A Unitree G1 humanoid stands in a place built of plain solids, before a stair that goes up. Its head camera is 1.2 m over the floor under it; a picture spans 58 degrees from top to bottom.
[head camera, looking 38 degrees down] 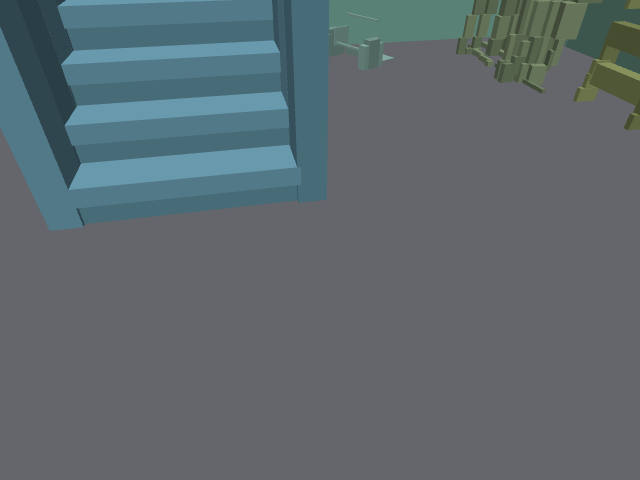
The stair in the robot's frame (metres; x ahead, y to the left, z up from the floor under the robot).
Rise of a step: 0.20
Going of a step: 0.22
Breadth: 1.05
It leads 12 degrees to the left of straight ahead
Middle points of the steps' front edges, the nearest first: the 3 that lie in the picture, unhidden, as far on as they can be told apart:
1.74 0.61 0.20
1.95 0.65 0.41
2.17 0.70 0.61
